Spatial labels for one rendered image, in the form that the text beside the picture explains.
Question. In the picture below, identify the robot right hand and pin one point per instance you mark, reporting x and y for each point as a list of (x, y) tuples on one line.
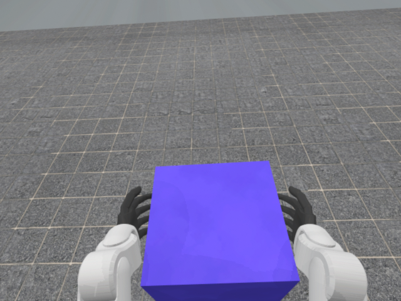
[(303, 213)]

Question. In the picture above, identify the robot left forearm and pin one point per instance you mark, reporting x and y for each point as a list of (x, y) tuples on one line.
[(105, 274)]

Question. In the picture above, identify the robot right forearm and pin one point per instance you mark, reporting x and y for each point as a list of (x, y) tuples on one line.
[(333, 274)]

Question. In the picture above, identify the robot left hand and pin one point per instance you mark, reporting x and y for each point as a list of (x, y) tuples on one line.
[(129, 211)]

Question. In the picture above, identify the carton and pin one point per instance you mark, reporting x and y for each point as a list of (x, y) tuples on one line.
[(216, 232)]

